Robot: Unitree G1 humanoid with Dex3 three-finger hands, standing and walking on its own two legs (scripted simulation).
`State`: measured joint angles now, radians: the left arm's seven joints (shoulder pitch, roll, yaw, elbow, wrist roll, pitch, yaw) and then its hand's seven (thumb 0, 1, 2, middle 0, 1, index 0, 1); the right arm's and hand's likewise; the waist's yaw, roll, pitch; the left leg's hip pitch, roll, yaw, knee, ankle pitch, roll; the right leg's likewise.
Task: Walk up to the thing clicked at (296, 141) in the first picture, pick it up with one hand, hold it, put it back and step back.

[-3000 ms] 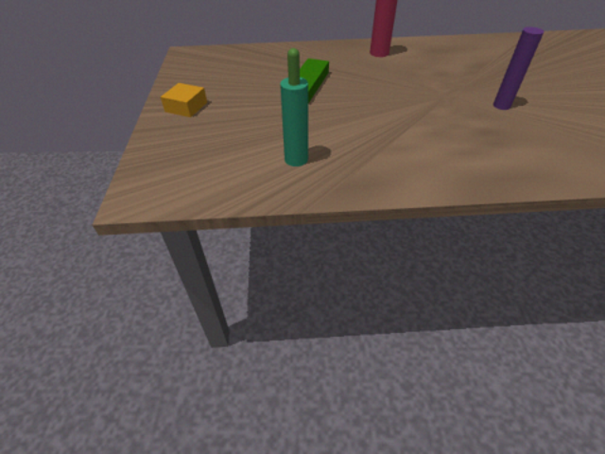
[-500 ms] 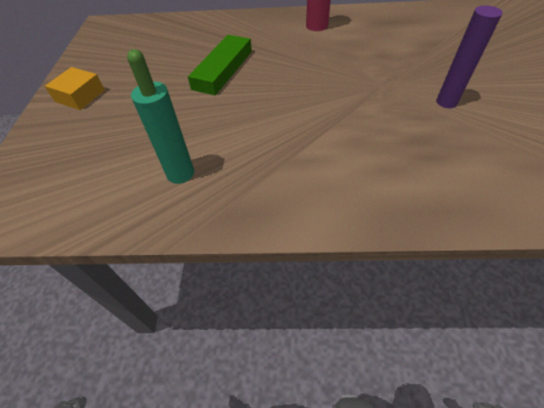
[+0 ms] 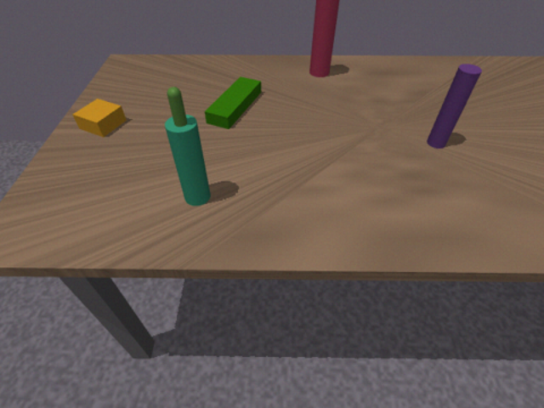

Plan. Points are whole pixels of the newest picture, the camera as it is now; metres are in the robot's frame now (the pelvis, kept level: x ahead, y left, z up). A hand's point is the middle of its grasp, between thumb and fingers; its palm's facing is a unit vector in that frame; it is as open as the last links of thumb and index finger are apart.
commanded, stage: walk up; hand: left
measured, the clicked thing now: (187, 150) +0.55 +0.18 +0.08
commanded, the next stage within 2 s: stand in 0.86 s
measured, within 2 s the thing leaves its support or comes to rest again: neither
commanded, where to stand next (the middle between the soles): +0.06 +0.00 m, yaw -1 degrees
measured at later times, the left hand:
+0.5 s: hand out of the picture +0.10 +0.25 -0.14, palm faces -0.02 -0.93 -0.36, open 7.3 cm
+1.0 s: hand out of the picture +0.11 +0.25 -0.14, palm faces -0.02 -0.94 -0.35, open 7.3 cm
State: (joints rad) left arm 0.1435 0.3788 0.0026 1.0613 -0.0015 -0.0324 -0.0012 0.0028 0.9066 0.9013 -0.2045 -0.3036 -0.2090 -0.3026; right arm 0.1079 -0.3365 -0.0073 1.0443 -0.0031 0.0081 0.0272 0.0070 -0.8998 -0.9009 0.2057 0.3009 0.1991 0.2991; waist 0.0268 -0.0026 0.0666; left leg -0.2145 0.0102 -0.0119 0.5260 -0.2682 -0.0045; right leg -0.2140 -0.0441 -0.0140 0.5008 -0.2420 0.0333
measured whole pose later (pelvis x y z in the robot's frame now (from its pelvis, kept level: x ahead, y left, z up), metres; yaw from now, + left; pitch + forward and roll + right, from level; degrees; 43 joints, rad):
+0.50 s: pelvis +0.01 +0.00 +0.01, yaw +0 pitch -2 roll +0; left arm 0.08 0.36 0.00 1.14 0.01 -0.03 0.00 0.00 0.91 0.90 -0.20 -0.30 -0.21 -0.30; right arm 0.08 -0.35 -0.02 1.13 0.00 0.01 0.02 0.01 -0.90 -0.90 0.20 0.30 0.20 0.30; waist 0.01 0.01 0.05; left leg -0.13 0.01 0.00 0.36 -0.19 -0.01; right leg -0.13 -0.04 -0.01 0.35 -0.17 0.03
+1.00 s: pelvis +0.02 -0.01 +0.01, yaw +0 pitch -2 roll +0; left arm 0.08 0.35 0.00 1.14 0.00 -0.02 0.00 0.00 0.91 0.90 -0.20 -0.30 -0.21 -0.30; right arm 0.09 -0.34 -0.01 1.14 -0.01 -0.01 0.01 0.01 -0.90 -0.90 0.20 0.30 0.20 0.30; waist 0.00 0.00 0.05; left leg -0.11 0.02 -0.01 0.33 -0.19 -0.02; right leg -0.12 -0.04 -0.01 0.33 -0.18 0.03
